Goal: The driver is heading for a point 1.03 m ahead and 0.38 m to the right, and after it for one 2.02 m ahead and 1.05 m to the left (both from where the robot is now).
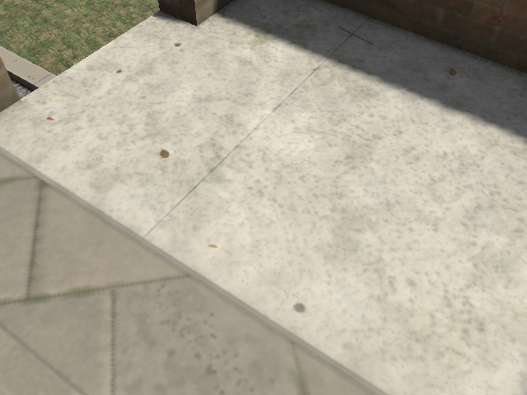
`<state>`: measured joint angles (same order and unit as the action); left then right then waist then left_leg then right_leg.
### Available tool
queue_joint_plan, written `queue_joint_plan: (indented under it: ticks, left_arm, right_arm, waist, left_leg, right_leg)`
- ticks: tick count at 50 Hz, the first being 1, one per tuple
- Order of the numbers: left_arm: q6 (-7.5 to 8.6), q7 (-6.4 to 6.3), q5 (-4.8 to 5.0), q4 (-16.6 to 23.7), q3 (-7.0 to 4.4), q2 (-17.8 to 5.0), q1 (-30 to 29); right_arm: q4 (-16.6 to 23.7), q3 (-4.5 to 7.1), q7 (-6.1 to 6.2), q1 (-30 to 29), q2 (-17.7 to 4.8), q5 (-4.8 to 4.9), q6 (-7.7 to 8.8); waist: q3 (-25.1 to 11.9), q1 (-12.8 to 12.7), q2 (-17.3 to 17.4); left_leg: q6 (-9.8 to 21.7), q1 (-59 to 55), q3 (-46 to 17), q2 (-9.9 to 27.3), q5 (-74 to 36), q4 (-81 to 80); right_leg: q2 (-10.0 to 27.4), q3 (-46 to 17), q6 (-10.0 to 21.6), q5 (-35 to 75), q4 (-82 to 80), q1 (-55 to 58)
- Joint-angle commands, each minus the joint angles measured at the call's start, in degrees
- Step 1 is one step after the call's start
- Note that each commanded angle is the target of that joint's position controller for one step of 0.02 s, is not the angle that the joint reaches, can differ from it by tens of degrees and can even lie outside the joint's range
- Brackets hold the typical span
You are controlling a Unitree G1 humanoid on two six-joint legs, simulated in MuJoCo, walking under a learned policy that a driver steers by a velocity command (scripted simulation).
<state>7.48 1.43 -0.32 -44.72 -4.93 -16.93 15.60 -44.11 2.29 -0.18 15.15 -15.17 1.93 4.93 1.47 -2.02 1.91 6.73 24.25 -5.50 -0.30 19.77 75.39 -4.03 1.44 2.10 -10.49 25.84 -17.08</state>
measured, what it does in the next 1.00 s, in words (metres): walks ahead, turning right: left foot, then right foot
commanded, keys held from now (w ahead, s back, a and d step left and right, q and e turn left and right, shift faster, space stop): w+shift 0.10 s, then w+e+shift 0.90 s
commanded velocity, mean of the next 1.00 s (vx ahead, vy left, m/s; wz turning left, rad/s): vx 1.00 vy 0.00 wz -0.58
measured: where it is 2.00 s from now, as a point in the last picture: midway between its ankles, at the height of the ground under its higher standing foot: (382, 169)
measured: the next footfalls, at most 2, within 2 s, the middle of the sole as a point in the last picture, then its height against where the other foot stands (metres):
left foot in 0.32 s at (203, 382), level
right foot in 0.78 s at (329, 267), level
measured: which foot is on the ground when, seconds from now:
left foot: up 0.00-0.30, down 0.32-0.78, up 0.80-1.00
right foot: down 0.00-0.30, up 0.32-0.76, down 0.78-1.00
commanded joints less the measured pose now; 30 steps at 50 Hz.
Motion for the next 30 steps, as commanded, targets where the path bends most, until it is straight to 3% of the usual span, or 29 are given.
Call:
queue_joint_plan:
  ticks: [1, 3, 5, 7, 9, 11, 13, 14, 15, 16, 17, 18, 19, 20, 21, 22, 23, 24, 25, 28, 30]
  left_arm:
    - [0.92, 0.80, 0.25, 0.5, 1.17, 1.1, 2.6]
    - [1.01, 0.58, 1.35, -0.6, 1.07, -1.1, 3.2]
    - [1.11, -0.02, 1.18, -1.0, 0.71, -4.0, 4.3]
    - [1.14, -0.44, 1.91, -1.1, 1.19, -3.8, 6.2]
    - [1.03, -0.83, 2.64, -1.7, 1.27, -5.3, 10.1]
    - [0.13, -1.24, 2.96, -2.4, 1.36, -6.7, 12.9]
    - [-1.12, -1.52, 2.14, -3.2, 1.65, -7.6, 14.0]
    - [-1.80, -1.45, 1.06, -3.7, 1.63, -8.8, 14.2]
    - [-2.05, -1.44, 0.08, -3.2, 1.77, -9.2, 12.2]
    - [-1.59, -1.58, -2.07, -0.6, 3.26, -4.0, 12.5]
    - [-0.31, -1.19, 2.42, 0.3, 5.58, 6.3, 23.7]
    - [-0.12, -1.86, 5.36, 0.3, 4.10, 0.1, 17.2]
    - [-0.41, -2.36, 5.58, 2.2, 3.17, -2.1, 8.7]
    - [-0.86, -2.54, 4.23, 3.1, 3.11, -1.8, 5.1]
    - [-1.60, -2.21, 3.02, 3.5, 2.62, -1.4, 3.4]
    - [-2.83, -1.49, 3.23, 3.8, 2.42, 0.1, 4.7]
    - [-4.11, -1.05, 3.66, 4.1, 2.39, 1.4, 4.7]
    - [-5.28, -0.79, 3.64, 4.7, 2.43, 2.4, 4.2]
    - [-5.99, -0.65, 3.18, 5.7, 2.54, 2.9, 2.8]
    - [-6.36, -0.03, 2.19, 7.9, 2.46, 1.5, -0.9]
    - [-6.04, 0.99, 1.79, 9.3, 2.50, 0.4, -4.9]
  right_arm:
    - [6.4, -0.81, -0.53, -2.0, 0.6, 0.48, 0.91]
    - [8.0, -1.67, -0.68, -4.9, 1.3, -0.48, 0.80]
    - [9.8, -2.15, -0.79, -8.7, 0.4, -1.57, 1.13]
    - [12.1, -2.36, -1.24, -15.0, -0.6, -2.39, 1.95]
    - [14.0, -2.58, -2.15, -20.4, -0.4, -1.77, 2.92]
    - [15.0, -1.79, -2.64, -22.9, -2.2, -0.88, 3.52]
    - [14.7, 0.22, -2.28, -19.0, -6.1, -0.48, 3.79]
    - [13.5, 1.73, -1.76, -11.9, -8.8, -0.21, 3.70]
    - [11.3, 2.88, -0.94, -0.3, -10.5, -0.04, 3.15]
    - [8.9, 4.42, 0.44, 13.6, -16.3, -0.98, 2.13]
    - [7.1, 4.62, -0.93, 15.1, -19.5, -3.12, 2.23]
    - [6.2, 3.62, -1.12, 14.3, -12.6, -2.27, 2.27]
    - [5.1, 2.70, -0.96, 10.7, -8.8, -1.40, 2.38]
    - [4.6, 2.13, -1.09, 6.6, -6.9, -1.84, 2.39]
    - [3.8, 1.76, -1.31, 3.6, -4.6, -2.84, 2.55]
    - [2.8, 1.45, -1.26, 1.2, -2.5, -3.55, 2.76]
    - [2.1, 1.38, -1.32, -0.7, -1.0, -3.01, 2.82]
    - [1.4, 1.43, -1.31, -2.0, -0.7, -2.33, 2.85]
    - [1.0, 1.83, -1.20, -2.5, -1.8, -2.10, 3.05]
    - [0.8, 2.31, -0.25, -4.6, -4.4, -3.00, 3.10]
    - [0.5, 2.71, 0.43, -3.3, -6.9, -2.83, 3.14]
  waist:
    - [-0.6, 2.3, -3.8]
    - [3.3, 3.3, -3.5]
    - [5.4, 3.0, -2.5]
    - [6.8, 1.1, -1.7]
    - [6.9, -1.0, -1.9]
    - [6.6, -1.8, -3.4]
    - [2.8, 1.5, -6.7]
    - [-2.4, 6.0, -8.7]
    - [-8.6, 13.0, -10.5]
    - [-20.7, 16.7, -1.5]
    - [-33.5, 8.8, 20.5]
    - [-25.6, 10.5, 16.0]
    - [-13.7, 10.9, 10.7]
    - [-8.9, 8.6, 3.6]
    - [-5.2, 6.1, 1.9]
    - [-3.9, 3.3, 4.4]
    - [-2.3, 2.0, 5.0]
    - [-0.2, 1.1, 4.5]
    - [1.8, 0.6, 4.0]
    - [5.4, -0.8, 1.0]
    - [6.7, 0.3, -1.5]
  left_leg:
    - [0.4, 16.5, -3.4, 6.9, -1.3, -3.3]
    - [-0.7, 21.0, -2.1, 8.8, -4.5, -7.2]
    - [-2.2, 24.4, -0.9, 9.9, -12.7, -12.6]
    - [-3.4, 18.0, 2.0, 8.8, -21.9, -23.7]
    - [-4.6, 6.4, 4.6, 5.5, -28.4, -33.1]
    - [-5.4, 2.4, 4.9, 3.1, -27.8, -39.6]
    - [-4.4, -2.0, 5.1, 0.5, -21.5, -43.0]
    - [-3.0, -10.4, 6.3, -1.4, -16.5, -42.6]
    - [-2.2, -26.0, 5.4, 0.8, -14.9, -39.8]
    - [-0.4, -45.4, -10.2, 15.1, -5.0, -37.6]
    - [7.7, -56.9, -42.4, 27.0, 19.8, -52.8]
    - [5.9, -51.1, -45.8, 24.8, 28.3, -61.0]
    - [3.7, -43.0, -34.7, 23.3, 20.4, -60.2]
    - [3.0, -33.6, -25.5, 22.0, 8.5, -59.6]
    - [2.5, -25.1, -17.8, 19.2, 1.2, -60.4]
    - [2.1, -20.3, -12.1, 17.9, -2.4, -61.3]
    - [1.5, -17.7, -6.9, 16.9, -5.5, -62.6]
    - [0.7, -15.6, -2.5, 16.7, -8.1, -64.0]
    - [1.0, -13.7, 0.3, 17.3, -11.6, -65.2]
    - [0.4, -11.9, 10.5, 14.8, -17.5, -67.3]
    - [-0.6, -13.6, 15.6, 13.4, -18.5, -68.5]
  right_leg:
    - [15.8, -24.1, 11.6, -10.8, -16.3, 11.3]
    - [16.9, -21.9, 12.4, -7.7, -18.6, 7.7]
    - [16.7, -18.2, 12.3, -2.9, -20.3, 6.4]
    - [13.2, -12.7, 10.3, 3.1, -21.3, 1.6]
    - [12.5, -10.4, 9.4, 4.6, -23.3, -2.4]
    - [14.0, -10.9, 8.8, 7.0, -22.0, 3.0]
    - [15.7, -11.3, 6.8, 24.8, -12.9, 12.0]
    - [14.7, -10.2, 5.5, 35.7, -2.7, 13.1]
    - [13.0, -9.1, 3.6, 37.2, 12.0, 4.8]
    - [9.2, -7.7, 1.6, 18.8, 34.6, -8.3]
    - [3.1, -11.5, 1.2, -16.4, 53.4, -22.1]
    - [5.6, -11.7, 1.6, -13.5, 60.2, -29.4]
    - [7.8, -9.1, 1.6, -9.3, 61.4, -34.5]
    - [10.6, -8.3, 1.6, -5.5, 58.9, -32.3]
    - [12.4, -8.3, 1.7, -3.3, 55.6, -28.5]
    - [14.0, -9.0, 1.7, -2.5, 53.9, -25.1]
    - [14.9, -8.8, 1.8, -3.5, 52.3, -24.0]
    - [15.5, -8.4, 1.9, -3.9, 51.4, -24.7]
    - [15.9, -8.1, 1.6, -2.6, 50.7, -25.8]
    - [15.0, -6.8, 0.8, 7.5, 43.2, -28.0]
    - [13.9, -3.2, 1.5, 14.6, 34.7, -26.8]
Velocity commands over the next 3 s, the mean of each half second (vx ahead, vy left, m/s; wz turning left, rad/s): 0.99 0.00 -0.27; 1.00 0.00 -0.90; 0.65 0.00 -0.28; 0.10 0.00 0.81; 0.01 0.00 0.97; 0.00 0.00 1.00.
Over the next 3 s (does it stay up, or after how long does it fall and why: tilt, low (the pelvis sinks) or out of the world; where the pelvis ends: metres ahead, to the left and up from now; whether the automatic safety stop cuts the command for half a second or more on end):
stays up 1.25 -0.30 0.00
